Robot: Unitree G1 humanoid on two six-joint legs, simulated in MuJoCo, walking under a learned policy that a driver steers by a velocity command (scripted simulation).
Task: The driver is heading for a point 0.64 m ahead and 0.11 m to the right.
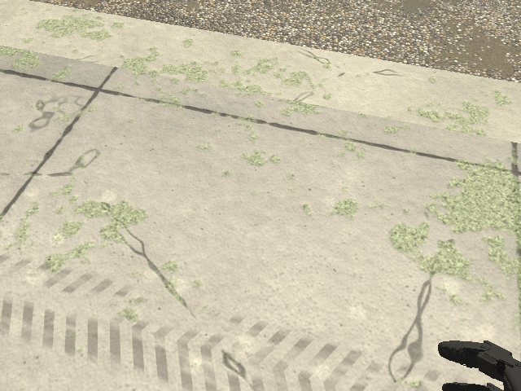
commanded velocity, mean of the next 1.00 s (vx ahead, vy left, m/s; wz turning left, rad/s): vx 0.45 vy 0.00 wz -0.28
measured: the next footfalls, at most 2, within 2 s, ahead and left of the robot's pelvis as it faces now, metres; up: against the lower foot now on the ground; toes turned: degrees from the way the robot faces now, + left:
right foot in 0.54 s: +0.45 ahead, -0.15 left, +0.00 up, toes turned -12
left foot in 1.00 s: +0.75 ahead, -0.03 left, +0.00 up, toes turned -21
